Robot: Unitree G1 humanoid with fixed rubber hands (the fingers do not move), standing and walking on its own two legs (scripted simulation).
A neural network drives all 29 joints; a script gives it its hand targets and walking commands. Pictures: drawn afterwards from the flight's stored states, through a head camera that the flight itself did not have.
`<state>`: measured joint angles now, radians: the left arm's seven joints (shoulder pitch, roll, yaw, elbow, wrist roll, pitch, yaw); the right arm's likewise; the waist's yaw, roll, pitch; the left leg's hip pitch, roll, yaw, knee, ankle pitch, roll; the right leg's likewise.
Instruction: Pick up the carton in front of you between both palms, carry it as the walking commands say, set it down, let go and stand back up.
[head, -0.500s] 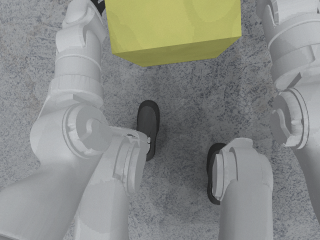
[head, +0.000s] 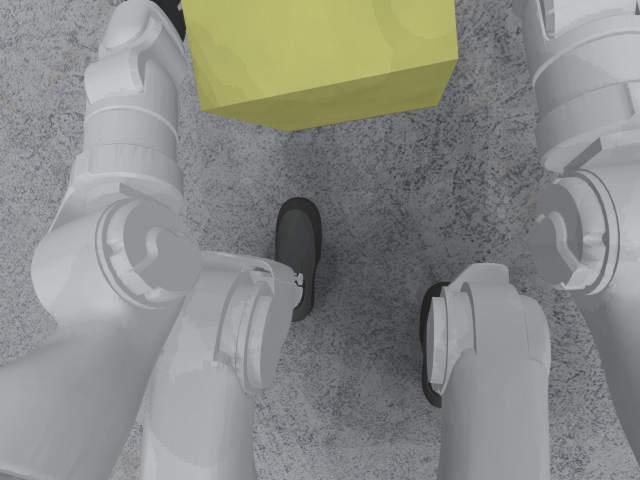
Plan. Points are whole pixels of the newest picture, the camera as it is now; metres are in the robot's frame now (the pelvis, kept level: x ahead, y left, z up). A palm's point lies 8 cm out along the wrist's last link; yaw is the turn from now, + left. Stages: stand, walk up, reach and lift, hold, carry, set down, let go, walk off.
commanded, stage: set down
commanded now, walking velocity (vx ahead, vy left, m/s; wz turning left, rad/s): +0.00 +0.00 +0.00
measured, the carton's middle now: (332, 9) +0.55 +0.06 -0.25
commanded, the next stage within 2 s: let go in 1.38 s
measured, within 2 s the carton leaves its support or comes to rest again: rests again in 0.10 s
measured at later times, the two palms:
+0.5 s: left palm (118, 13) +0.53 +0.23 -0.14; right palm out of the picture +0.61 -0.13 -0.15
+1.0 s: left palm out of the picture +0.51 +0.23 +0.00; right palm out of the picture +0.62 -0.14 +0.01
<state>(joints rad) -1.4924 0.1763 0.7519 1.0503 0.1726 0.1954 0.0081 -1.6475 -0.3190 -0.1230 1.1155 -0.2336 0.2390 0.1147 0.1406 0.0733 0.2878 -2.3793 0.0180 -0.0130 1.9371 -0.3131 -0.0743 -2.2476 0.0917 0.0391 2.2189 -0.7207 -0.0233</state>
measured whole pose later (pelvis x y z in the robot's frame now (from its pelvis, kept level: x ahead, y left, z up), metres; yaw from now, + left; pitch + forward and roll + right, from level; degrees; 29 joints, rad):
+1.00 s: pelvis +0.01 +0.01 +0.12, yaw -2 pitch +48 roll +2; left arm -1.15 0.04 0.42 0.62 -0.06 0.24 0.23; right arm -1.55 -0.53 0.01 1.10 0.02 0.25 0.09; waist 0.19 -0.02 0.06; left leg -2.12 0.02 0.00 1.58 -0.29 -0.03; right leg -1.99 0.05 0.04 1.80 -0.64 0.00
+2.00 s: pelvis +0.10 +0.04 +0.35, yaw -5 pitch +23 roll -1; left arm -0.09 0.17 0.07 0.42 0.01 0.08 -0.09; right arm -0.35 -0.17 -0.19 0.64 -0.09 0.06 -0.06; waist 0.13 0.01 -0.02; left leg -0.91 0.01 0.03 0.70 -0.18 0.02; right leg -0.77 0.02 0.07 0.77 -0.39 0.03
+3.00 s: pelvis +0.13 +0.02 +0.38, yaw -2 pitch -1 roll +0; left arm 0.24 0.29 0.04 0.49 0.05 0.11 0.01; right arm 0.20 -0.24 -0.03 0.60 -0.05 0.05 0.01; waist 0.01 -0.05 0.02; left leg -0.31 0.00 -0.01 0.54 -0.22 -0.01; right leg -0.11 0.01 0.03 0.52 -0.39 0.00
